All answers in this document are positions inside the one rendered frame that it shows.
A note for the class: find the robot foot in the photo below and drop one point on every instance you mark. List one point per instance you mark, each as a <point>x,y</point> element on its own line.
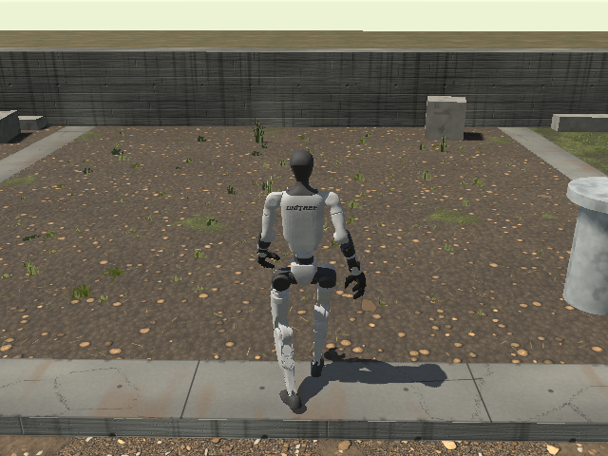
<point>294,401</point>
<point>316,370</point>

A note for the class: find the left robot hand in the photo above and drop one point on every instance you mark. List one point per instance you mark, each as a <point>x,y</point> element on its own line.
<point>261,260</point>

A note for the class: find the robot left upper arm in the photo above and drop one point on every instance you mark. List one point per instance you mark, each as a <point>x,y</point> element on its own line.
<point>272,201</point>

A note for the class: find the right robot forearm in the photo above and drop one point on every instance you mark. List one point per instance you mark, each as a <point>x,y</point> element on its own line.
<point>350,256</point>

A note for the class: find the left robot forearm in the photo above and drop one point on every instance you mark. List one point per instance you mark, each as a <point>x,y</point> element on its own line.
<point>262,247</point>

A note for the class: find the robot left foot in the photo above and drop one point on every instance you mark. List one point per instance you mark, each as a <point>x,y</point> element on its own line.
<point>294,401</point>

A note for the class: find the right robot hand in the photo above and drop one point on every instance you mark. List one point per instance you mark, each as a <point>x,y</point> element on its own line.
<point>360,286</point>

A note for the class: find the robot right foot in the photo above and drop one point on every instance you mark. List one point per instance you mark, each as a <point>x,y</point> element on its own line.
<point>316,370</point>

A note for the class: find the robot right upper arm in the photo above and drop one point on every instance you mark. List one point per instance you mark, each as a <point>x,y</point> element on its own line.
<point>337,215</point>

